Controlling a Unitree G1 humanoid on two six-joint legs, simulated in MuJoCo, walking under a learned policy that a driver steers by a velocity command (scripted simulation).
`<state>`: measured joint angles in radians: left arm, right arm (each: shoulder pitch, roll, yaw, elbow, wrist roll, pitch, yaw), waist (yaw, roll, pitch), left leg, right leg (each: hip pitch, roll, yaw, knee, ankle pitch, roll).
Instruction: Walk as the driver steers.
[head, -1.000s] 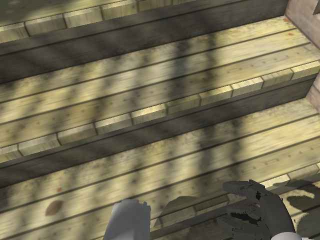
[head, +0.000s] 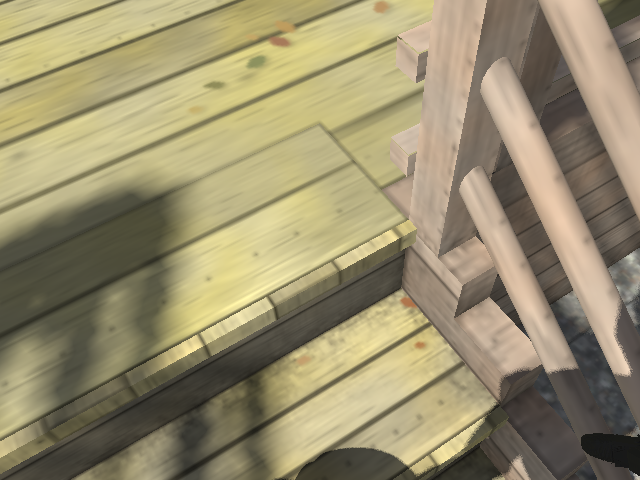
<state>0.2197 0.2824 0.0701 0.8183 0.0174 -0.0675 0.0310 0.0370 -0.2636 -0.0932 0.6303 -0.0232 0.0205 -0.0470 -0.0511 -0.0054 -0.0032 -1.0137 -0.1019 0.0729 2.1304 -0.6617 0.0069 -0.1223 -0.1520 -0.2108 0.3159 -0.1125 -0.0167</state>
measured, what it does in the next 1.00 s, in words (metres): climbs, turning left: left foot 0.19 m higher, then right foot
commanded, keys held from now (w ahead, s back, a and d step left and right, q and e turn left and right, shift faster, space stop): q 1.00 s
